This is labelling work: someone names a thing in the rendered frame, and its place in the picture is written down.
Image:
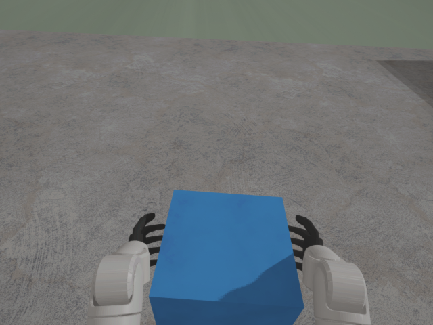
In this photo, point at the robot right hand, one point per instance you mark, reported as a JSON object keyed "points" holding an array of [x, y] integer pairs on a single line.
{"points": [[310, 235]]}

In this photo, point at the robot left hand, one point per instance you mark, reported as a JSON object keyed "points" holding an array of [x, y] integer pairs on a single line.
{"points": [[141, 230]]}

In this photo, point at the robot right forearm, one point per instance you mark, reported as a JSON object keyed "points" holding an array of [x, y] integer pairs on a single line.
{"points": [[339, 289]]}

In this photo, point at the robot left forearm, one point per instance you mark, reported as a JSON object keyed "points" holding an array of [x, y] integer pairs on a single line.
{"points": [[116, 296]]}

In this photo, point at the carton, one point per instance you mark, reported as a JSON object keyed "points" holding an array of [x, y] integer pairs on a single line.
{"points": [[225, 259]]}

